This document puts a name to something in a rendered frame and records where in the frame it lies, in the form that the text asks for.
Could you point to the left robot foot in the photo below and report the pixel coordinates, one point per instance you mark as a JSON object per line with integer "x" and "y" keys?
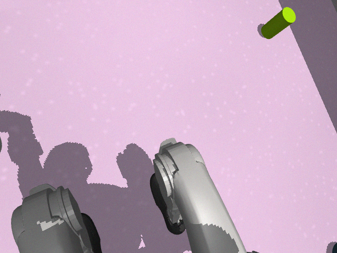
{"x": 92, "y": 233}

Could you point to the right robot foot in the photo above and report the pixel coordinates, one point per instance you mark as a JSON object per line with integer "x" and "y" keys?
{"x": 176, "y": 228}

